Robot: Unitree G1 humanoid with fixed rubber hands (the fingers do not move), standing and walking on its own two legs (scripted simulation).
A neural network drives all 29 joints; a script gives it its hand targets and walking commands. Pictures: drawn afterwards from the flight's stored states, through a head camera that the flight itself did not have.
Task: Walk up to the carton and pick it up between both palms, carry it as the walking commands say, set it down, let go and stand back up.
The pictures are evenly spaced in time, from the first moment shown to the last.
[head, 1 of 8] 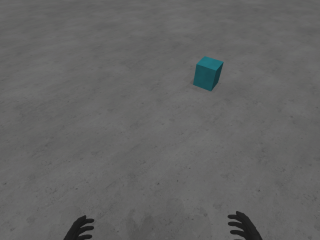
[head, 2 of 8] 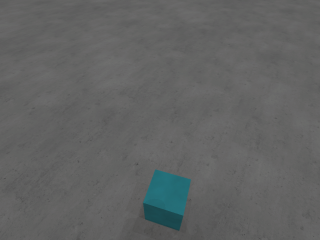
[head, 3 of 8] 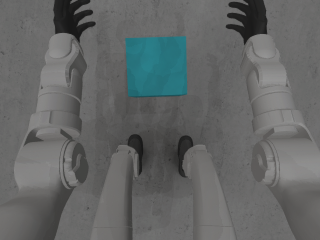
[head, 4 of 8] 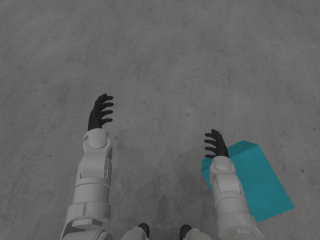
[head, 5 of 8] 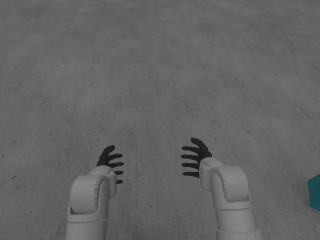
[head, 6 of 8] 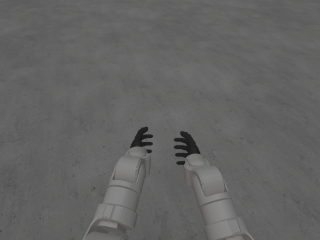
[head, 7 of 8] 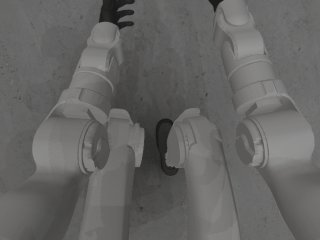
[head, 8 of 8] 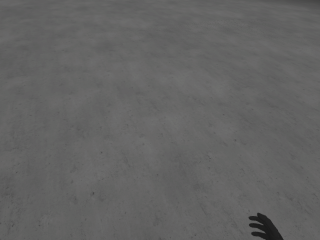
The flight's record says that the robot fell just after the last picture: no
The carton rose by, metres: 0.49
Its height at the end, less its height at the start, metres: +0.00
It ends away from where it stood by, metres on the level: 0.48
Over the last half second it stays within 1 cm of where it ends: yes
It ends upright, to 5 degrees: yes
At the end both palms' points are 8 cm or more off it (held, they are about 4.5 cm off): yes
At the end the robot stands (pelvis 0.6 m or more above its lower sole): yes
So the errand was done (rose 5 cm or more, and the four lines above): yes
